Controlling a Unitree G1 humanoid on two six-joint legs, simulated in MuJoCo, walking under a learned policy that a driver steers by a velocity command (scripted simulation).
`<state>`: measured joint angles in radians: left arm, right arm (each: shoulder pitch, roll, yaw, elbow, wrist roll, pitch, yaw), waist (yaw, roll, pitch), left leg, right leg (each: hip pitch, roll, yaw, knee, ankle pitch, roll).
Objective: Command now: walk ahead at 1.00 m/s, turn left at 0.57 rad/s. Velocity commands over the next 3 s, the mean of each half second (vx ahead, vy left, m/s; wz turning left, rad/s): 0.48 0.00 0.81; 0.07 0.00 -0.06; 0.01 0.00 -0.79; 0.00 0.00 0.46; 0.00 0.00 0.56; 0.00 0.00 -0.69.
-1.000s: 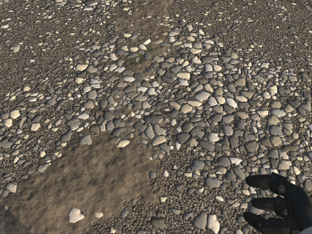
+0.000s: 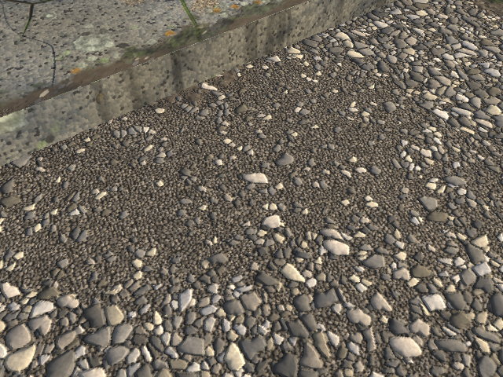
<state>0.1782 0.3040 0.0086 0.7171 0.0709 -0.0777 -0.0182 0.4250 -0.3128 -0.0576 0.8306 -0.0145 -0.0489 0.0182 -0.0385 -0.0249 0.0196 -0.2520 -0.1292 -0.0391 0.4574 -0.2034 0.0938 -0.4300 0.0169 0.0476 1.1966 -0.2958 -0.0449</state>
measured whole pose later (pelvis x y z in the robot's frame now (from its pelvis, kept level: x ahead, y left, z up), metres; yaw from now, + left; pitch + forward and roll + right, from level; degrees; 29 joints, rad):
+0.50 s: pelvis +0.33 +0.00 +0.00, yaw +27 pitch +2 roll -2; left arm 0.11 0.30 0.06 0.72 0.01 -0.04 0.03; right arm 0.16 -0.38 -0.10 0.60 0.02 0.03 -0.03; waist 0.02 0.01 0.09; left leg -0.65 0.07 0.01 1.04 -0.32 -0.08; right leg -0.26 -0.02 -0.12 0.38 -0.14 0.00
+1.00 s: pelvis +0.41 +0.05 -0.01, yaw +21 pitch +1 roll +2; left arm 0.23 0.29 0.07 0.78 -0.02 0.07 0.00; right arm 0.05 -0.24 -0.05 0.69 -0.01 0.03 -0.05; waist 0.04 0.00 0.05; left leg -0.31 0.09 0.22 0.52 -0.22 0.00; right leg -0.41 -0.09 -0.08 0.84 -0.39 0.05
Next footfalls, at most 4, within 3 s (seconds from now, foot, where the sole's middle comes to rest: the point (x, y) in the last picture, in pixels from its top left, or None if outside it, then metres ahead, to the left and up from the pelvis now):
0.26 right None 0.46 -0.08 -0.77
0.64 left None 0.43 0.21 -0.77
1.04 right None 0.48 -0.04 -0.77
1.56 left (184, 368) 0.53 0.18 -0.77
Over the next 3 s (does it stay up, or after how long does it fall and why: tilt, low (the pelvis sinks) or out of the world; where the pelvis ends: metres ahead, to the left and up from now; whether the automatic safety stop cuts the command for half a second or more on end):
stays up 0.48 0.05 0.00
